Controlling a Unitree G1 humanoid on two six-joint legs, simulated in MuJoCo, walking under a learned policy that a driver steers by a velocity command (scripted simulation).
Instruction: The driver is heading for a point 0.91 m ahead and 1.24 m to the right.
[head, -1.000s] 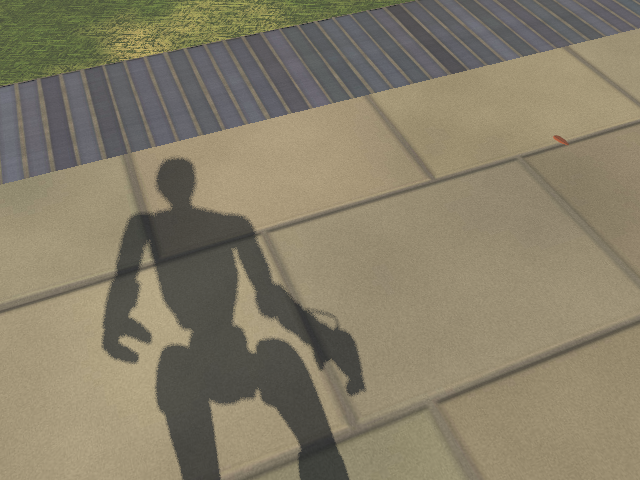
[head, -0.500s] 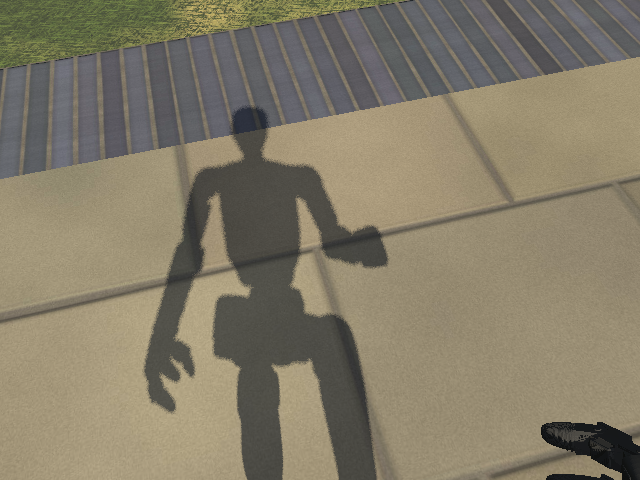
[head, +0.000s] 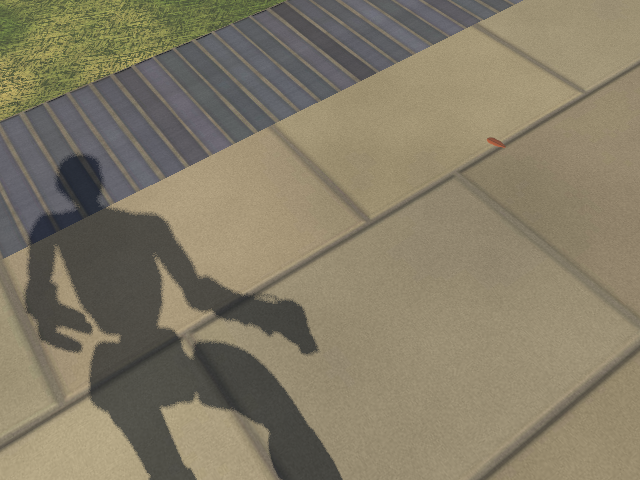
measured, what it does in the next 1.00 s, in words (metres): steps on the spot, turning right: right foot, then left foot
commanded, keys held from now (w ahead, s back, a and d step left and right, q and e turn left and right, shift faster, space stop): e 0.66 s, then w+e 0.34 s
